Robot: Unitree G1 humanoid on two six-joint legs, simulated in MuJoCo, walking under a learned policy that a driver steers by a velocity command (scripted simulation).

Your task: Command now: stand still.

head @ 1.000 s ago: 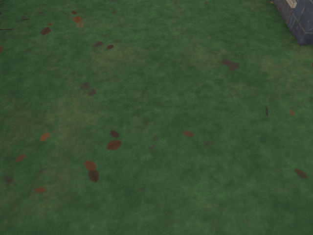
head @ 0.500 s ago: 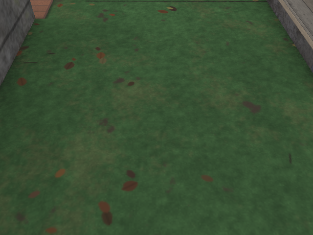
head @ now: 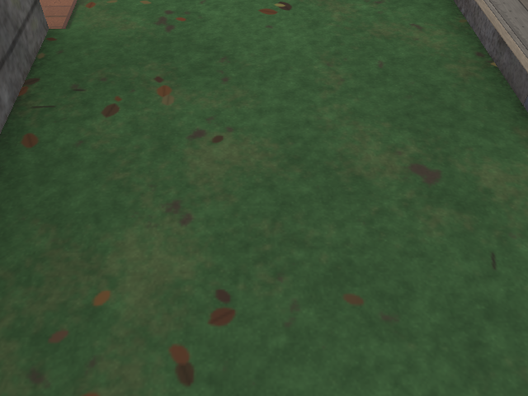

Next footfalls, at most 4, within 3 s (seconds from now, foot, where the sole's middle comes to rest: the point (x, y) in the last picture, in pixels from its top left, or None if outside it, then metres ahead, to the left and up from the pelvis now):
0.70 right None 0.17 -0.13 -0.78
1.20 left None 0.51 0.02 -0.78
1.74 right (328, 294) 0.83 -0.15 -0.78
2.32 left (270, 217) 1.12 0.02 -0.78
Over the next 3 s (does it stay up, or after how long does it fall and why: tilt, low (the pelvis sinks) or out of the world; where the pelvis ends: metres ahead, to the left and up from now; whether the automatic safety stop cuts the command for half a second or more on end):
stays up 1.35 0.00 -0.01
